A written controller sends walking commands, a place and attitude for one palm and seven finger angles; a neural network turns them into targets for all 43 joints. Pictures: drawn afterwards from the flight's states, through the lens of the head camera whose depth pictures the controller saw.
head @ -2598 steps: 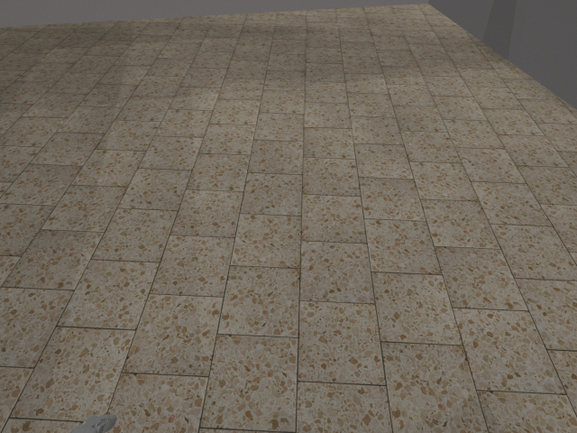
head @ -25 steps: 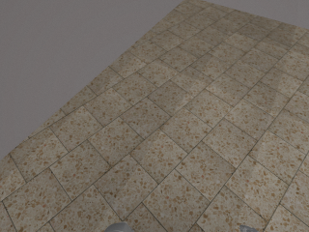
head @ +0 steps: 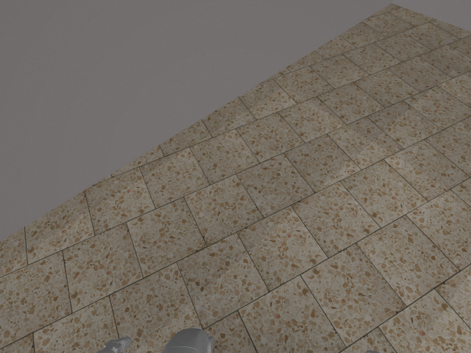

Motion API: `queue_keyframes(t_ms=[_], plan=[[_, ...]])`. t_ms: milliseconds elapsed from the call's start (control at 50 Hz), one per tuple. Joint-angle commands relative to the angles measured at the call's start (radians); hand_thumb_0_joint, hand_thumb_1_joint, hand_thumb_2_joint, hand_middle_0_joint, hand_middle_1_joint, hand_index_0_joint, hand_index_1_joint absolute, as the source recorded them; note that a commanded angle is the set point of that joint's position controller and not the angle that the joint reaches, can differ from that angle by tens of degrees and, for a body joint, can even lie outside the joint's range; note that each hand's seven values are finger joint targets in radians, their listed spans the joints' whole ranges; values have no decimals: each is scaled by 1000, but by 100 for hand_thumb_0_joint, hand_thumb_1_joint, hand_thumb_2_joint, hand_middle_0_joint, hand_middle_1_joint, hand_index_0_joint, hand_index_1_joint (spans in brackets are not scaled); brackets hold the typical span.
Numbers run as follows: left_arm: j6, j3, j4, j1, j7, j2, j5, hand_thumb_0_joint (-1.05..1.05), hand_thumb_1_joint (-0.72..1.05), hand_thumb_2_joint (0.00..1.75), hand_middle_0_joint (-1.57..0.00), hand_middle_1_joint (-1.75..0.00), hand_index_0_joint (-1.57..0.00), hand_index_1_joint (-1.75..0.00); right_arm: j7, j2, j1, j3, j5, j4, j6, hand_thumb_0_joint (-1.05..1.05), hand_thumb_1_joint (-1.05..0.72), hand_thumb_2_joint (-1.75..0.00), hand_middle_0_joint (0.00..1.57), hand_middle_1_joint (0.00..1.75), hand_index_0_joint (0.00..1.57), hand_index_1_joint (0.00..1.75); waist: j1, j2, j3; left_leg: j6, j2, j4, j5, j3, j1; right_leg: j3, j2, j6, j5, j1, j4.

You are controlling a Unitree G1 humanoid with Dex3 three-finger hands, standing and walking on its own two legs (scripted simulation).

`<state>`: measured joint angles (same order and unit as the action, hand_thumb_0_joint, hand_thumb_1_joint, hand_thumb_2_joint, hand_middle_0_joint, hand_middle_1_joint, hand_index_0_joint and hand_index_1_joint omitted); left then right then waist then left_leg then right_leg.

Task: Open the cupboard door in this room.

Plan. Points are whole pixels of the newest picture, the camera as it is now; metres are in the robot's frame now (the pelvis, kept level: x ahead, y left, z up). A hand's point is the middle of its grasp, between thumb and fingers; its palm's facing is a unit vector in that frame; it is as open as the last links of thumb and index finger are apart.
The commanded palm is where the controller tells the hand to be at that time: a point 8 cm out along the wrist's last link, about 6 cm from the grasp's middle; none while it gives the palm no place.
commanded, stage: turn to face it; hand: left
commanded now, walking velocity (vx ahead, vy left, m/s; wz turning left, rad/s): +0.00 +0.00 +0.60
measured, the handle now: out of the picture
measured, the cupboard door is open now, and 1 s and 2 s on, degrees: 46 46 46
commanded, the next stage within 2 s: none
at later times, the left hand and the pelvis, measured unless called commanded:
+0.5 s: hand out of the picture +0.06 +0.21 -0.16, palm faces +0.31 -0.89 -0.32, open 7.3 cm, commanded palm none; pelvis +0.02 -0.03 -0.01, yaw +18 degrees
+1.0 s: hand out of the picture -0.04 +0.18 -0.17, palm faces +0.61 -0.74 -0.27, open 7.3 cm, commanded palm none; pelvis +0.03 -0.04 -0.01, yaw +37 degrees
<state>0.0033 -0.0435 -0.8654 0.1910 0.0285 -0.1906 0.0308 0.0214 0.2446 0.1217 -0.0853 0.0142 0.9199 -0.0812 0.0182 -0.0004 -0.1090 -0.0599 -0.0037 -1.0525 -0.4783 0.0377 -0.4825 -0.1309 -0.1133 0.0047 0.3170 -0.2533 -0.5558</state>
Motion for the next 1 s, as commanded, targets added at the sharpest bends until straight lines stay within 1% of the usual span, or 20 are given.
queue_keyframes(t_ms=[0, 60, 100, 120, 140, 160, 200, 240, 400, 420, 460, 500, 560, 660, 740, 760, 780, 800, 880, 980], plan=[[-18, -59, 31, 84, 7, -219, -3, 0, 90, 90, -20, -30, -20, -30, 12, 21, -79, 12, -6, -101, 34, 0, -90, -90, 20, 30, 20, 30, -61, -197, 153, -1, -9, 222, 12, 60, 10, 90, -229, 105, -679, 226, 122], [-14, -70, 19, 85, 3, -234, -4, 0, 90, 90, -20, -30, -20, -30, 9, 32, -50, 13, -7, -102, 43, 0, -90, -90, 20, 30, 20, 30, -50, -204, 165, 14, -2, 399, 82, 86, 98, 57, -243, 84, -667, 219, 61], [-11, -74, 24, 56, -3, -229, -16, 0, 90, 90, -20, -30, -20, -30, 6, 75, 39, 2, 0, -82, 52, 0, -90, -90, 20, 30, 20, 30, 8, -118, 199, 37, -6, 602, 274, 74, 294, -5, -218, 19, -574, 116, -84], [-6, -67, 44, 56, -8, -189, -21, 0, 90, 90, -20, -30, -20, -30, 3, 162, 101, -20, 8, -72, 60, 0, -90, -90, 20, 30, 20, 30, 37, 98, 255, 107, -178, 656, 520, -144, 475, -52, -137, -43, -291, -74, -283], [0, -43, 92, 13, -13, -123, -25, 0, 90, 90, -20, -30, -20, -30, -7, 265, 173, -47, 12, -65, 58, 0, -90, -90, 20, 30, 20, 30, 80, 352, 256, 283, -432, 669, 946, -461, 567, -25, -13, -102, 354, -334, -503], [12, -43, 125, -55, -8, -151, -14, 0, 90, 90, -20, -30, -20, -30, -16, 280, 222, -47, 11, -46, 51, 0, -90, -90, 20, 30, 20, 30, 96, 176, 231, 333, -460, 649, 846, -454, 498, 84, -12, -89, 350, -357, -602], [18, -49, 86, -76, -5, -137, -15, 0, 90, 90, -20, -30, -20, -30, -36, 221, 143, -33, 12, -60, 63, 0, -90, -90, 20, 30, 20, 30, 54, 251, 206, 268, -328, 657, 778, -370, 424, 138, -7, -89, 222, -375, -642], [25, -50, 56, -40, -16, -135, -17, 0, 90, 90, -20, -30, -20, -30, -40, 183, 65, -20, 12, -79, 67, 0, -90, -90, 20, 30, 20, 30, 8, 172, 181, 227, -260, 669, 689, -287, 356, 134, 5, -93, 137, -312, -590], [15, -48, 42, 46, -19, -130, -22, 0, 90, 90, -20, -30, -20, -30, -29, 198, -1, -36, 11, -92, 48, 0, -90, -90, 20, 30, 20, 30, -41, 158, 157, 174, -169, 630, 399, -318, 141, 69, 105, -68, 13, 44, -41], [5, -56, 36, 93, -15, -161, -19, 0, 90, 90, -20, -30, -20, -30, -25, 175, -16, -35, 3, -103, 47, 0, -90, -90, 20, 30, 20, 30, -66, 82, 165, 132, -121, 563, 330, -288, 68, 96, 75, -60, -57, 156, 113], [-4, -79, 44, 113, 1, -309, 2, 0, 90, 90, -20, -30, -20, -30, -12, 86, -24, -22, -3, -144, 47, 0, -90, -90, 20, 30, 20, 30, -90, -329, 148, 22, 68, 81, -147, -61, -132, 532, -380, 129, -47, 171, 342], [-7, -59, 63, 27, 8, -229, -8, 0, 90, 90, -20, -30, -20, -30, -7, 105, -18, -31, 5, -112, 31, 0, -90, -90, 20, 30, 20, 30, -35, -268, 96, 27, -8, -185, -55, -105, -123, 421, -299, 147, -103, 36, 293], [-10, -44, 76, -25, 9, -174, -4, 0, 90, 90, -20, -30, -20, -30, 6, 60, 3, -12, 2, -88, 24, 0, -90, -90, 20, 30, 20, 30, -4, -229, 97, -1, -32, -77, 8, -33, -62, 162, -212, 109, -400, 63, 216], [-14, -64, 29, 81, 5, -235, -1, 0, 90, 90, -20, -30, -20, -30, 13, 24, -58, 9, -7, -101, 38, 0, -90, -90, 20, 30, 20, 30, -64, -201, 150, 1, -3, 270, 3, 59, 32, 101, -241, 108, -618, 216, 123], [-5, -72, 22, 55, -5, -236, -14, 0, 90, 90, -20, -30, -20, -30, 7, 72, 39, 0, -3, -81, 50, 0, -90, -90, 20, 30, 20, 30, -4, -138, 175, 29, 0, 594, 253, 66, 278, 13, -222, 20, -498, 98, -40], [1, -69, 43, 53, -10, -199, -21, 0, 90, 90, -20, -30, -20, -30, 2, 150, 95, -20, 5, -71, 59, 0, -90, -90, 20, 30, 20, 30, 28, 48, 222, 94, -143, 650, 455, -114, 445, -37, -157, -39, -293, -74, -210], [6, -45, 87, 17, -16, -130, -25, 0, 90, 90, -20, -30, -20, -30, -6, 259, 167, -49, 12, -67, 59, 0, -90, -90, 20, 30, 20, 30, 71, 329, 227, 256, -407, 677, 834, -453, 548, -41, -21, -105, 328, -335, -437], [15, -41, 122, -52, -10, -150, -13, 0, 90, 90, -20, -30, -20, -30, -13, 285, 227, -51, 13, -44, 52, 0, -90, -90, 20, 30, 20, 30, 97, 214, 219, 320, -448, 667, 736, -460, 480, 71, -12, -85, 359, -348, -558], [28, -50, 59, -47, -17, -138, -16, 0, 90, 90, -20, -30, -20, -30, -38, 189, 59, -24, 14, -82, 63, 0, -90, -90, 20, 30, 20, 30, 10, 174, 152, 225, -256, 702, 532, -317, 302, 133, 5, -84, 142, -299, -564], [28, -46, 55, -30, -22, -123, -18, 0, 90, 90, -20, -30, -20, -30, -31, 197, 35, -31, 18, -84, 54, 0, -90, -90, 20, 30, 20, 30, 2, 169, 146, 204, -201, 711, 359, -326, 230, 95, 69, -72, 136, -142, -282]])
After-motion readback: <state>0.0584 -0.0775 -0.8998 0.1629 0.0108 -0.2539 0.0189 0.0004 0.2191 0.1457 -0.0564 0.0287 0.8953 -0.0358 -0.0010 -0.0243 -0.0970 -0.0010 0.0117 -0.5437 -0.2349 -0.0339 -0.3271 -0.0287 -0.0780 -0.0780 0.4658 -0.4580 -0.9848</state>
